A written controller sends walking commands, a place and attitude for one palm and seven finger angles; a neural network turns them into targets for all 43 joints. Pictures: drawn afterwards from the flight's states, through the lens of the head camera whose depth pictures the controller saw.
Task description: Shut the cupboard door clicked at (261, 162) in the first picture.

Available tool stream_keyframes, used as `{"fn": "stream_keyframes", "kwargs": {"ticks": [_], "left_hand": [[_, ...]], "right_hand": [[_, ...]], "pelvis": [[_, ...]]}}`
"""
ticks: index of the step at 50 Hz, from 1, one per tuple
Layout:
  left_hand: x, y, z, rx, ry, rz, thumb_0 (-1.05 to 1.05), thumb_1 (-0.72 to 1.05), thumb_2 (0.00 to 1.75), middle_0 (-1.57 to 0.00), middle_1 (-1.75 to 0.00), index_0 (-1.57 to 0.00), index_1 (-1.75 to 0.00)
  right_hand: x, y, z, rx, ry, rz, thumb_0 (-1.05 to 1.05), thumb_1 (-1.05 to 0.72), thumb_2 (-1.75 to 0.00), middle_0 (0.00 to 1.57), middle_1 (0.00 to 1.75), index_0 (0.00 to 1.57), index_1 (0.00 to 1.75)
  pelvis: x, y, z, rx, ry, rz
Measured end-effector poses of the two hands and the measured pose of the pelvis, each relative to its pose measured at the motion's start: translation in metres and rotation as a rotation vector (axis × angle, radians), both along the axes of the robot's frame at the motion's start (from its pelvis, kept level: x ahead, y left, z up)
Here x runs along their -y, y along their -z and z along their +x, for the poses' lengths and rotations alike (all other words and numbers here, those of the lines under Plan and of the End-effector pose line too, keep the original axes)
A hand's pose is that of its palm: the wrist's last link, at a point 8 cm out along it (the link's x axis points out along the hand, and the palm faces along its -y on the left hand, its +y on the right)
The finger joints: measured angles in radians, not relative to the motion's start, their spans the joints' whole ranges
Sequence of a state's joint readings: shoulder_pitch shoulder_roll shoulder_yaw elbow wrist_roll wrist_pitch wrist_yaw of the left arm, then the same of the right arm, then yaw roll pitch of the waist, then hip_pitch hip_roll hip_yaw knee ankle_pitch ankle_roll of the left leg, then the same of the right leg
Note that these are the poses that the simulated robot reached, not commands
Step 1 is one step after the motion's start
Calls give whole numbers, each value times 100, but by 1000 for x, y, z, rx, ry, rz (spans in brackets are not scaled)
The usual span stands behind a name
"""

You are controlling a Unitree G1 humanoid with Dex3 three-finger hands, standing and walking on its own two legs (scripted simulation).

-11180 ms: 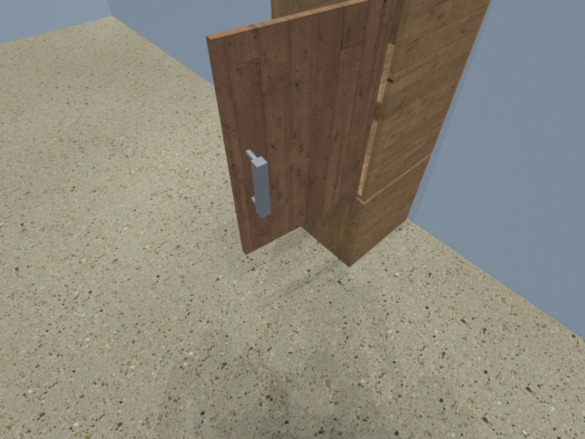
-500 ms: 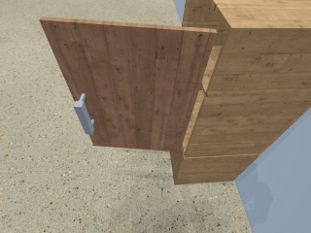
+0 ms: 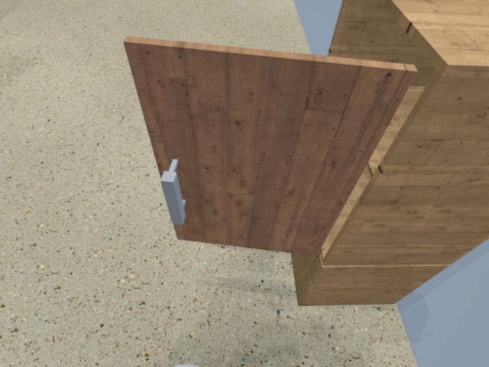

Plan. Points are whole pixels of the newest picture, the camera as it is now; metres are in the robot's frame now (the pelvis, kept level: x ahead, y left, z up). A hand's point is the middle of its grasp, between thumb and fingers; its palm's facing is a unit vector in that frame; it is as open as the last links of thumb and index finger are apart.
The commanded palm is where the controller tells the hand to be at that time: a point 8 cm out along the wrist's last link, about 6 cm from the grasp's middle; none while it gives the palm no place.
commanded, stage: come to a stop and stand still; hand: left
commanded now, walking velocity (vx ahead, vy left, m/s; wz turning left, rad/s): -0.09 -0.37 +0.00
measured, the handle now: (176, 192) +0.45 +0.20 -0.05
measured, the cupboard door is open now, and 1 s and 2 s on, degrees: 82 82 82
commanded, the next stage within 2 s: look again from close up in 1.32 s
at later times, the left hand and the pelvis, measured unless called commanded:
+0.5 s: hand out of the picture +0.05 +0.16 -0.15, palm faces -0.02 -0.97 -0.25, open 7.3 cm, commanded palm none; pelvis -0.01 -0.02 +0.01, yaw +0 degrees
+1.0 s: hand out of the picture +0.00 +0.13 -0.15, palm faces +0.01 -0.98 -0.21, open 7.3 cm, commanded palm none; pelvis +0.01 -0.05 +0.02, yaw +0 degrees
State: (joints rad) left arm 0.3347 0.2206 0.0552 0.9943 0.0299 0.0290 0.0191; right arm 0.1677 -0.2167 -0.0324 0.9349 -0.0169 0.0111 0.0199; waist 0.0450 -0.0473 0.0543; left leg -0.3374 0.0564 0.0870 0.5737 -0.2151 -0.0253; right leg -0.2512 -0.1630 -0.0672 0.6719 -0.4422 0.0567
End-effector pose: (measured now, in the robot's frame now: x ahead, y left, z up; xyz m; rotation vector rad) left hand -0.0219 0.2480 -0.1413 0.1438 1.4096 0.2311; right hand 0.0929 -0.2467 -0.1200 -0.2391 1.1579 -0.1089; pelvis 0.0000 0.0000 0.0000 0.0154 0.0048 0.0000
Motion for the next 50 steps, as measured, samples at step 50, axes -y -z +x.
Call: {"fn": "stream_keyframes", "kwargs": {"ticks": [50], "left_hand": [[71, -19, 18, 4, 66, -29, 0, 91, 90, -20, -30, -20, -30]], "right_hand": [[9, 13, -103, -261, 104, 89, 0, -91, -90, 20, 30, 20, 29]], "pelvis": [[46, -18, 11, 0, 8, -3]]}}
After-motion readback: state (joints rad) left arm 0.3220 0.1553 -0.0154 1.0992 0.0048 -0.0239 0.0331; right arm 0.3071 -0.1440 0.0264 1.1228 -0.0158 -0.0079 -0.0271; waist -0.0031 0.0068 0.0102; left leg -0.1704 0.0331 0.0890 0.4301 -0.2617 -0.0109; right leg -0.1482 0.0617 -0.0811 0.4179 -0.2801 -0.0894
